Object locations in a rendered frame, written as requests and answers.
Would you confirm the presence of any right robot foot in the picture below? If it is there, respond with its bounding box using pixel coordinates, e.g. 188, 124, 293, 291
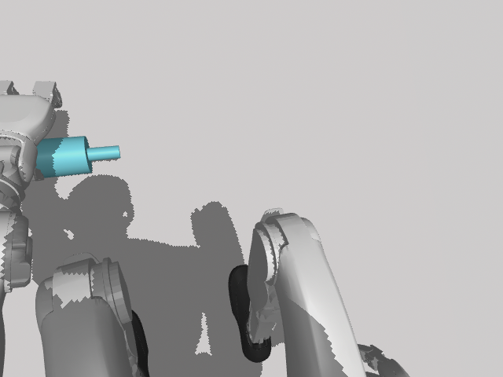
229, 265, 271, 363

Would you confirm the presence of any left robot hand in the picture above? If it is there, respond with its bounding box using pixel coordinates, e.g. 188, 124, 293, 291
0, 80, 62, 181

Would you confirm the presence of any right robot hand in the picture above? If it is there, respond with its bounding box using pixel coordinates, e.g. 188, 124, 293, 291
358, 344, 410, 377

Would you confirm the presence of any left robot foot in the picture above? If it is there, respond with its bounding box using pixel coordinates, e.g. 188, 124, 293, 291
131, 310, 149, 377

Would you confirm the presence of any bottle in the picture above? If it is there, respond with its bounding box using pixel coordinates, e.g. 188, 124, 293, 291
36, 136, 120, 178

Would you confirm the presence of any left robot arm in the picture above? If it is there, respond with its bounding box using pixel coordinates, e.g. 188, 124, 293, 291
0, 131, 38, 377

